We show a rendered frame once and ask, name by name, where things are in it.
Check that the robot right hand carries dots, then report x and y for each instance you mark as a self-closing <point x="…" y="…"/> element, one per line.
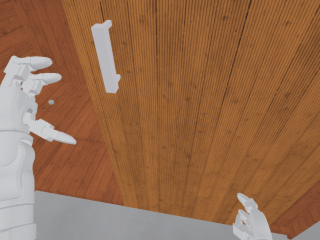
<point x="256" y="225"/>

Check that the handle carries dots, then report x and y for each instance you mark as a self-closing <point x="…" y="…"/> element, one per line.
<point x="101" y="37"/>

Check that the wardrobe door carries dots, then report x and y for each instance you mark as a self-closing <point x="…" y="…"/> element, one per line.
<point x="215" y="98"/>
<point x="306" y="203"/>

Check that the robot left hand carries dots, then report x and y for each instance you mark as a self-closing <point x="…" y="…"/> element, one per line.
<point x="15" y="102"/>

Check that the robot left forearm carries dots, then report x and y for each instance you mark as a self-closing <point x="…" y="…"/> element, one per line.
<point x="17" y="186"/>

